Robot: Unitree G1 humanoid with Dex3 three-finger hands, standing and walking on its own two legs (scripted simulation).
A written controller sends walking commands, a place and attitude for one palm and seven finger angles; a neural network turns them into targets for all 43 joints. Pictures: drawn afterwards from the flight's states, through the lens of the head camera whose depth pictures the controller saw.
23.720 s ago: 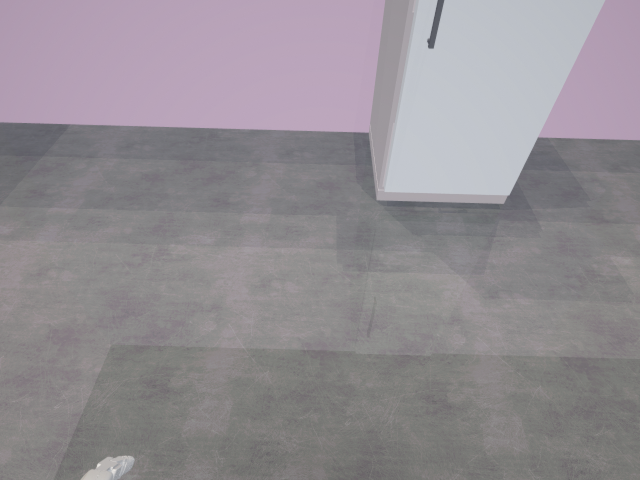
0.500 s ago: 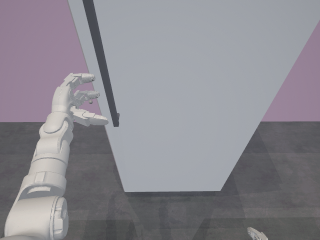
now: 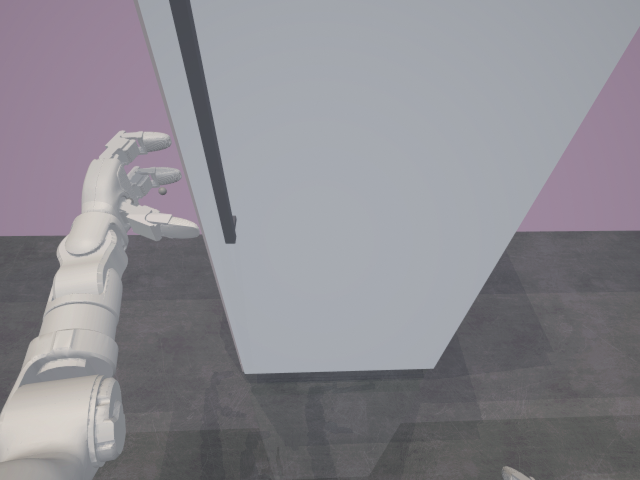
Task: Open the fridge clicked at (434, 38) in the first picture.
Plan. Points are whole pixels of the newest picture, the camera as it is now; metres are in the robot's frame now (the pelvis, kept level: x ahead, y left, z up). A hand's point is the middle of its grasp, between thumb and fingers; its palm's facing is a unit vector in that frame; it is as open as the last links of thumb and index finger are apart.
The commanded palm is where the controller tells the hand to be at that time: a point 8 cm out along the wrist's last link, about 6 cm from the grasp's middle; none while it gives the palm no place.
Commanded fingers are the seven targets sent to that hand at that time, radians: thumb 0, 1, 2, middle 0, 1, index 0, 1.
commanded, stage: move the hooked fingers beside the handle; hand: left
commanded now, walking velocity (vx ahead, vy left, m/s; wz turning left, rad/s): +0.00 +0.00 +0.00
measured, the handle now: (209, 120) +0.50 +0.16 +0.20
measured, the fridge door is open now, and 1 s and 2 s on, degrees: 0 0 0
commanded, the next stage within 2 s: feel for the door with the fingertips in 0.86 s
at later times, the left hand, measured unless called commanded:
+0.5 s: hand (165, 193) +0.43 +0.21 +0.14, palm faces +0.08 -1.00 +0.00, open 14.0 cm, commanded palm +0.40 +0.25 +0.14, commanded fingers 0.00 -0.50 0.30 -0.30 -1.20 -0.30 -1.20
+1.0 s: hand (164, 194) +0.42 +0.20 +0.15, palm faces +0.10 -1.00 +0.01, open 14.0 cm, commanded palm +0.40 +0.25 +0.15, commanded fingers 0.00 -0.50 0.30 -0.30 -1.20 -0.30 -1.20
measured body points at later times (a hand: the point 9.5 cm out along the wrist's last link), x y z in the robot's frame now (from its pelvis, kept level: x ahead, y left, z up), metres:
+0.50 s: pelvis +0.01 +0.00 +0.00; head +0.02 +0.00 +0.45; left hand +0.42 +0.26 +0.15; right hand +0.12 -0.27 -0.10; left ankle +0.06 +0.10 -0.73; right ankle -0.02 -0.11 -0.73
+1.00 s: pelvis +0.01 -0.01 +0.00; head +0.02 -0.02 +0.45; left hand +0.41 +0.26 +0.15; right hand +0.12 -0.28 -0.10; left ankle +0.06 +0.10 -0.73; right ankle -0.02 -0.11 -0.73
